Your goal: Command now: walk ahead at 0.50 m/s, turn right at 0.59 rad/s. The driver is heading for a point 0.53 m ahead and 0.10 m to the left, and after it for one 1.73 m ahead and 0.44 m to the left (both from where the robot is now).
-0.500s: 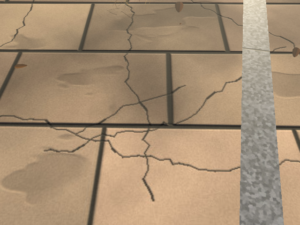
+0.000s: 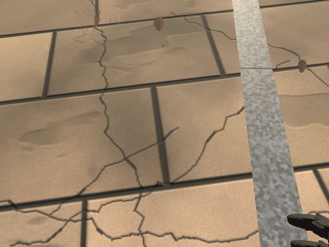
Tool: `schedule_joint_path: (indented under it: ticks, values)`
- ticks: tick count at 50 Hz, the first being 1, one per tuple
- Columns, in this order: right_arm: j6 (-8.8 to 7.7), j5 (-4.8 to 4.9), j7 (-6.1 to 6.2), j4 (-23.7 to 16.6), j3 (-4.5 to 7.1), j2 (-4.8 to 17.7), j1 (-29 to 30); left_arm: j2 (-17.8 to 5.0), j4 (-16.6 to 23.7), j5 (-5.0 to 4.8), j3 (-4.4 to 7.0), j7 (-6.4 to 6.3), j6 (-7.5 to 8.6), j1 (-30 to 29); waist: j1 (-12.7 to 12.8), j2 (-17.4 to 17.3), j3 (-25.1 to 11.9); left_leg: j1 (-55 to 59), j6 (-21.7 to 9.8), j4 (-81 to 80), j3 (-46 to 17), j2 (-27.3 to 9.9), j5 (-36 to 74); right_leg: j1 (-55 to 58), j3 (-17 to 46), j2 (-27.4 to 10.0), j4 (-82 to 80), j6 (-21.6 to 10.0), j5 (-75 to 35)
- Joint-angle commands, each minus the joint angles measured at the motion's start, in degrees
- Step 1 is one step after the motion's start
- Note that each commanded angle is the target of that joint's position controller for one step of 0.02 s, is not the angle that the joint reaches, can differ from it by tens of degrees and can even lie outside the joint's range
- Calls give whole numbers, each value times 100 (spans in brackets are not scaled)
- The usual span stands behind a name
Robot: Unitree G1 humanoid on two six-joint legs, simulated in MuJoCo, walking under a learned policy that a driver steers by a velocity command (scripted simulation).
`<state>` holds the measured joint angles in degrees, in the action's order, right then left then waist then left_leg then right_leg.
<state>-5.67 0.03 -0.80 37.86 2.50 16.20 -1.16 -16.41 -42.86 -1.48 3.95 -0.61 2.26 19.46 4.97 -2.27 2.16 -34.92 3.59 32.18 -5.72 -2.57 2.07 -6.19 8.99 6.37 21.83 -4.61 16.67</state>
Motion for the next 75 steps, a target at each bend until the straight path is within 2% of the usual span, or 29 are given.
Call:
schedule_joint_path:
  ticks: [1, 4, 5, 6, 7, 8, 11, 18, 23, 27, 28, 29, 31, 33, 37, 42, 49, 50, 51, 52, 53, 56, 58, 69, 70, 71, 72, 73, 75]
  values:
    - [-154, 48, -69, -485, 182, 614, 465, -931, 252, -20, 257, -62, 10, 134, -101, 779, -150, 731, -132, -387, 79, 245, -88, -221, 1316, -1391, -179, -690, -1094]
    - [-228, -2, -54, -212, 313, 803, -492, -733, 255, 44, 203, -53, -18, 30, -583, 928, -494, 1921, -519, -708, 330, 254, -378, -60, 1256, -1254, 681, -452, -2015]
    - [-252, -99, -21, -125, 382, 1012, -1224, -459, 322, 108, 92, -21, -3, 26, -922, 646, -1179, 3203, -863, -532, -195, -350, -480, -487, 942, -967, 1917, -263, -1822]
    - [-208, -201, -15, 43, 513, 1510, -1940, -136, 387, 2, -13, -28, 47, 760, -818, -791, -2039, 5254, -1775, -784, -2480, -1554, -1491, -2311, 197, -140, 3919, 209, -191]
    - [-164, -33, -89, 203, 478, 1243, -2154, -378, 340, -70, -19, -30, 92, 933, -832, -1508, -2015, 5485, -2069, -1490, -4106, -2023, -2909, -3389, 191, -150, 4899, 316, 1645]
    - [-140, 58, -76, 158, 359, 832, -1857, -816, 350, -98, 87, -18, 97, 404, -938, -775, -1153, 4839, -1854, -1631, -3568, -1854, -3474, -3806, 308, -433, 5300, 321, 1244]
    - [-52, -50, -55, 168, 199, 510, -1268, -699, 618, 131, 89, 14, 158, -566, -662, -153, -129, 3094, -1623, -1925, -1911, -1144, -1831, -3487, -181, -1019, 4575, 302, 300]
    - [28, 121, 50, 375, 302, 920, -1516, -139, 827, 188, -138, 102, 283, -1310, -709, -246, -148, 2323, -1679, -2198, -804, -642, -311, -2506, -635, -935, 1893, 630, -910]
    - [163, 183, 98, 563, 319, 988, -2056, -363, 979, 79, -80, 189, 383, -1957, -880, -289, -151, 2420, -1488, -1878, -1060, -746, -638, -1798, -555, -664, 832, 670, -1592]
    - [228, 130, 133, 525, 249, 762, -1999, -779, 754, 113, 144, 116, 450, -975, -212, -291, -598, 2046, -1046, -618, -1069, -376, -639, 102, -487, -873, 272, 258, -1214]
    - [209, 13, 131, 340, 126, 413, -1884, -1192, 692, 238, 255, 43, 438, -125, 171, 387, -1325, 1303, -757, 1087, -613, 73, -1401, 1408, 476, -1939, 362, -112, -1471]
    - [151, 119, 163, 143, 35, 102, -2535, -1550, 592, 306, 338, 49, 317, 102, -144, 2056, -1925, -314, -449, 2730, 40, 627, -3645, 2547, 2493, -3172, 28, -954, -1443]
    - [239, 170, 212, 217, 259, 895, -2152, -724, 659, 218, 134, 73, 277, -267, -115, 1114, -1085, -880, -250, 3817, -230, 192, -3368, 1694, 1788, -2896, 6, -876, -2516]
    - [404, 79, 232, 183, 307, 806, -1956, -421, 647, 213, 42, 114, 239, -869, -429, 779, -685, -550, -94, 3658, -24, -79, -2939, 712, 598, -2443, -48, -713, -3895]
    - [651, 107, 181, -74, 241, 386, -1703, -634, 479, 248, 136, 47, 235, -1266, -643, 983, -392, -12, 77, 2849, 289, -191, -2186, -267, -419, -2220, -643, -788, -3986]
    - [655, 63, -8, -352, 198, 362, -1160, -864, 302, 141, 210, -72, 105, -1366, -514, 809, -576, 684, -107, 1298, 524, -172, -916, -222, -1204, -2172, -644, -668, -3715]
    - [748, 18, -83, -597, 477, 909, -1319, -975, 57, -71, 273, -22, -8, -1061, -757, 420, -790, 2208, -811, -569, 809, 318, -368, -169, -1701, -1916, 1368, -1, -3239]
    - [744, -4, 57, -626, 657, 1565, -1736, -770, 125, 143, 196, -1, 2, -816, -825, -741, -1185, 3468, -1278, -692, -578, -680, 2249, -1270, -1990, -1423, 2908, 480, -1552]
    - [713, -122, 98, -829, 640, 1905, -1588, -485, 324, 390, 55, 13, -12, -660, -571, -1679, -1589, 4294, -2595, -676, -2659, -1980, 3328, -2898, -1520, -505, 4590, 886, 2453]
    - [648, -77, 46, -858, 528, 1509, -1602, -757, 251, 263, 115, 47, -45, -862, -884, -814, -2049, 4253, -2806, -825, -2542, -1960, 2940, -3079, -538, -608, 5206, 905, 2411]
    - [600, -60, 22, -831, 500, 1374, -1340, -881, 335, 78, 136, 43, -76, -1063, -800, -627, -1677, 3773, -2556, -1005, -2142, -1686, 1813, -3249, -482, -726, 5152, 821, 1920]
    - [683, 43, 132, -896, 388, 1051, -603, -842, 222, 183, 171, -101, -207, -1139, -432, -377, -895, 2361, -1751, -1230, -1252, -832, 466, -2699, -570, -845, 4156, 859, 876]
    - [716, -48, 184, -928, 412, 1089, -566, -695, 188, 185, 131, -94, -211, -999, -377, -448, -965, 2125, -1747, -1252, -1182, -696, 489, -2334, -616, -674, 3610, 937, 646]
    - [845, 116, 232, -878, 445, 1076, -531, -652, 233, 132, 157, 68, -87, -833, -313, -682, -840, 1730, -1272, -853, -2133, -304, -1158, -717, -532, -479, 304, 563, -447]
    - [842, 100, 240, -854, 375, 849, -721, -970, 223, 223, 240, 43, -93, -635, -351, -190, -919, 1299, -942, -253, -1748, 6, -1857, -168, 62, -1275, -126, 279, -582]
    - [807, 97, 231, -984, 326, 636, -863, -1513, 220, 348, 349, 11, -154, -802, -671, 1486, -612, 231, -558, 840, -502, 986, -3162, -64, 1433, -2381, -494, -493, -1117]
    - [726, -23, 254, -914, 435, 1028, -830, -1225, 360, 470, 282, 18, -122, -938, -472, 1653, -579, 201, -285, 2249, -416, 911, -3758, -519, 2214, -2932, -689, -1150, -1353]
    - [714, -2, 249, -764, 516, 1197, -941, -939, 475, 424, 180, -10, -95, -1236, -580, 1198, -521, 333, -217, 2943, -624, 834, -3481, -682, 1841, -2691, -609, -1112, -1401]
    - [789, -57, 282, -492, 438, 853, -1175, -539, 489, 216, 36, -10, -67, -1630, -741, 914, -412, 489, -12, 3159, -662, 765, -2954, -662, 1025, -2041, -400, -681, -1415]
